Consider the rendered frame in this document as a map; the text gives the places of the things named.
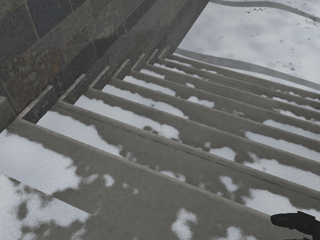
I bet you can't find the right robot hand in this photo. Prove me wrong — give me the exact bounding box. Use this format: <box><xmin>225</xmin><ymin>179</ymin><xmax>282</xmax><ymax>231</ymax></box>
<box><xmin>270</xmin><ymin>211</ymin><xmax>320</xmax><ymax>240</ymax></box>

